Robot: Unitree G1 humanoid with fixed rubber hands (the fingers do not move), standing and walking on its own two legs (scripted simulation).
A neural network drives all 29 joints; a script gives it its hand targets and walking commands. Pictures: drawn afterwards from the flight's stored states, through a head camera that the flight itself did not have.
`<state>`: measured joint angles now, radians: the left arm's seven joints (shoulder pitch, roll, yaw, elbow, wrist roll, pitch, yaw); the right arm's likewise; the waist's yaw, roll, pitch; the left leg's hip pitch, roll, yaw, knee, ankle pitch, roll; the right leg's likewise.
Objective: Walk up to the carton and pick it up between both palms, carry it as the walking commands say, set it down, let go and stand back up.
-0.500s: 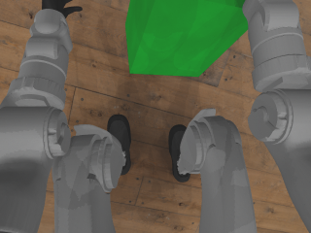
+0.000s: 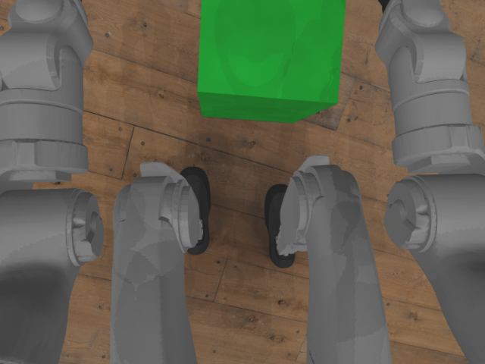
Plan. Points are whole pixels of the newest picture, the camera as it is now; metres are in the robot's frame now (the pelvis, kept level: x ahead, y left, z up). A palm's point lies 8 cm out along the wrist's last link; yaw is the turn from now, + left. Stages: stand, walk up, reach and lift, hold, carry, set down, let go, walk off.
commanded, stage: set down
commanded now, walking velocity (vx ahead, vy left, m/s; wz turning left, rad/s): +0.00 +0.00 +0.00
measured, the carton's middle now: (259, 67) +0.49 -0.04 -0.30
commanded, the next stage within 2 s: let go in 0.80 s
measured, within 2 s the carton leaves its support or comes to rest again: rests again in 0.18 s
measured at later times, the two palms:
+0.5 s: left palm out of the picture +0.55 +0.19 +0.02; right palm out of the picture +0.55 -0.19 +0.03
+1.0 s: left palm out of the picture +0.51 +0.21 +0.09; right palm out of the picture +0.51 -0.19 +0.09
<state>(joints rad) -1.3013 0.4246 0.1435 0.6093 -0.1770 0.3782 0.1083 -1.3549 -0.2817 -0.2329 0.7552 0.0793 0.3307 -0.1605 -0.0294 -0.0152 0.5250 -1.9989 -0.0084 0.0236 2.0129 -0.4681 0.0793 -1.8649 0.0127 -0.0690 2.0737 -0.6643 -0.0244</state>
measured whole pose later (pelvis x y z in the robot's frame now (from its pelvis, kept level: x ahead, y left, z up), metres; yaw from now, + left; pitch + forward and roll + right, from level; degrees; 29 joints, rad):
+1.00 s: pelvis +0.01 +0.00 +0.21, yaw +1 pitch +22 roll -3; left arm -1.10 0.40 0.14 0.50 -0.17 0.43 0.07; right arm -1.08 -0.30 -0.21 0.56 0.13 0.40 -0.09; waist 0.00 -0.01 0.52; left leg -1.32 -0.01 0.00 1.25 -0.31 0.05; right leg -1.23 0.04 -0.04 1.28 -0.43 -0.02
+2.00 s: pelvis +0.08 +0.01 +0.33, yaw +2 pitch -9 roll -3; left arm 0.22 0.20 0.14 0.35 -0.05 0.18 -0.09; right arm 0.22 -0.18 -0.04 0.45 0.07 0.13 0.07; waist -0.02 -0.02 0.21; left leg -0.27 -0.01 0.00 0.69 -0.27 0.04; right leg -0.15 0.04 -0.02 0.62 -0.33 -0.02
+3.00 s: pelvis +0.21 -0.08 +0.33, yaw +1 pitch +2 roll +5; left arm 0.31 0.26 0.14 0.70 -0.04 0.03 0.03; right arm 0.22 -0.30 -0.04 0.60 0.07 0.02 -0.01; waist 0.01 -0.01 -0.07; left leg -0.28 -0.01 0.01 0.68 -0.34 0.01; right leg -0.15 0.05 -0.02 0.64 -0.51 -0.10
